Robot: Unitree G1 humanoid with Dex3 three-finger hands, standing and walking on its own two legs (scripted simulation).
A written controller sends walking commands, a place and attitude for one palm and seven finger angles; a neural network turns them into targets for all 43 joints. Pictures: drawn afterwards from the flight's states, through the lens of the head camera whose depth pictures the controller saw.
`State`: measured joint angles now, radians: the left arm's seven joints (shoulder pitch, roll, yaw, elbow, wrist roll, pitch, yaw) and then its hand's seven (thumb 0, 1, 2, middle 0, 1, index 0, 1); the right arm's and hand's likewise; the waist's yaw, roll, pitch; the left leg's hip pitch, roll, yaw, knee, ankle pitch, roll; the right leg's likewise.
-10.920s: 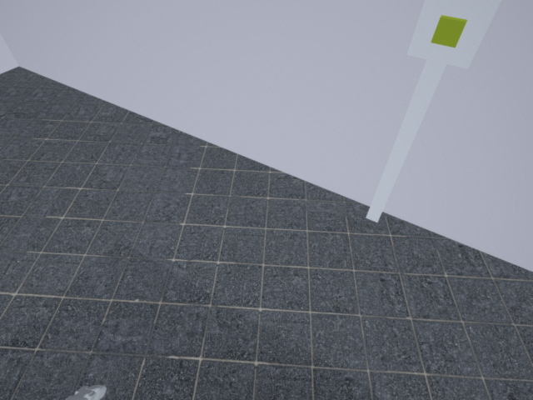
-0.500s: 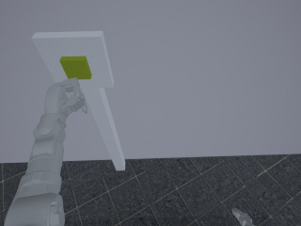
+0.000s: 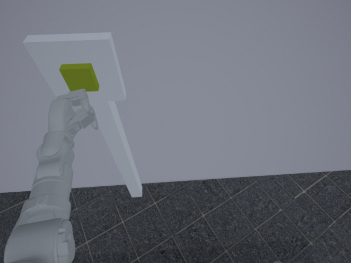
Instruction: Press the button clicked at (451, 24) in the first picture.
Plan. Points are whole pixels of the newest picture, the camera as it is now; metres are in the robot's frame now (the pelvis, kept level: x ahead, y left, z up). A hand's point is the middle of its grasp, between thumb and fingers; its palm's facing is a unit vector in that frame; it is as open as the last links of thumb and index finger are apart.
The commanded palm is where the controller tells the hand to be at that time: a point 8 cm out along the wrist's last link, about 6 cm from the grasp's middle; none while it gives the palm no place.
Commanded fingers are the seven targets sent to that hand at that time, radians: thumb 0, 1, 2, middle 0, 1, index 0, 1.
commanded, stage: aim a knuckle at the button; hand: left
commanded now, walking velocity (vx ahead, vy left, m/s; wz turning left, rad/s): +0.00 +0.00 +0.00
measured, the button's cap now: (80, 77) +0.51 +0.24 +0.14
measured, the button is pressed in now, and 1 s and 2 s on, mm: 0 1 9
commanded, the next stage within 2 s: press the button with the knuckle in 0.32 s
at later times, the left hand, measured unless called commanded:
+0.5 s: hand (96, 114) +0.42 +0.19 +0.11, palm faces +0.09 -1.00 -0.02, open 3.1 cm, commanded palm +0.39 +0.24 +0.12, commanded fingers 0.00 0.90 0.90 -1.30 -1.50 -1.30 -1.50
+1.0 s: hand (97, 101) +0.46 +0.19 +0.12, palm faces +0.08 -1.00 -0.01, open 3.1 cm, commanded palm +0.44 +0.25 +0.12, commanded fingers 0.00 0.90 0.90 -1.30 -1.50 -1.30 -1.50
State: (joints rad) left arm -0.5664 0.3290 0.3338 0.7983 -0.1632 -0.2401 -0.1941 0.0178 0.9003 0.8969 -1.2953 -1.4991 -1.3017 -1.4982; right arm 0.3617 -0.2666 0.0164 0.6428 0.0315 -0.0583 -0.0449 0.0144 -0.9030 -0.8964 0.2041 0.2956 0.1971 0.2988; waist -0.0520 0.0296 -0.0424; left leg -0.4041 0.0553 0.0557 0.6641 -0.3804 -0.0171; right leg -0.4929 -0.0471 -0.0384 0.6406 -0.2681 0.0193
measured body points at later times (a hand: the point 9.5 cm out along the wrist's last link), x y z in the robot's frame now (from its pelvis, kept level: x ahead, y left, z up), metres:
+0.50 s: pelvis -0.01 +0.00 +0.00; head +0.03 -0.01 +0.45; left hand +0.41 +0.24 +0.12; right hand +0.10 -0.26 -0.11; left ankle -0.03 +0.13 -0.72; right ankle +0.03 -0.13 -0.72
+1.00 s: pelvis -0.01 -0.01 -0.01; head +0.05 -0.01 +0.44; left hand +0.45 +0.25 +0.12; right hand +0.04 -0.27 -0.13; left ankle -0.03 +0.13 -0.72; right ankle +0.03 -0.13 -0.72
